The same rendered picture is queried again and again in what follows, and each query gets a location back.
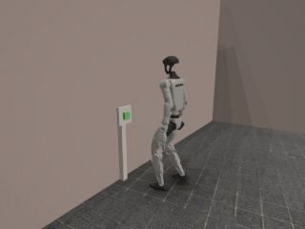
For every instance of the right robot forearm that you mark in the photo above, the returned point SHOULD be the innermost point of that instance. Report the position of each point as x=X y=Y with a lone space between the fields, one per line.
x=181 y=112

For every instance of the robot left upper arm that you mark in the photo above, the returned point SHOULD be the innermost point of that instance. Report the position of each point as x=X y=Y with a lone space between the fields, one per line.
x=165 y=88

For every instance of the robot right upper arm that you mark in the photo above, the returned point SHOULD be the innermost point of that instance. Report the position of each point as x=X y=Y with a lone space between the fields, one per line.
x=184 y=92

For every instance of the button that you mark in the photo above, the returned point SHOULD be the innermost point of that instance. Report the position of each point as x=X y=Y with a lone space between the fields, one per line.
x=126 y=115

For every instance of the panel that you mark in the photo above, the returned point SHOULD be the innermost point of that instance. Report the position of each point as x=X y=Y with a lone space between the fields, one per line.
x=122 y=139

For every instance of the right robot thigh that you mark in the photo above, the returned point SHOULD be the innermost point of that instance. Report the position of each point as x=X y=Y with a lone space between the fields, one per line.
x=168 y=144

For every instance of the humanoid robot torso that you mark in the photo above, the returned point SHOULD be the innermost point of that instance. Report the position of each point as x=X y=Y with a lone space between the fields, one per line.
x=177 y=93

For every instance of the left robot forearm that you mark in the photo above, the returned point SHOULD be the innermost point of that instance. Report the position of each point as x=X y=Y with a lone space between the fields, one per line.
x=166 y=118

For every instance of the robot left hand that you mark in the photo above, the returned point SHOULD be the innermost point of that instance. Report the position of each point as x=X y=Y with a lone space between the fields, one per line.
x=163 y=138

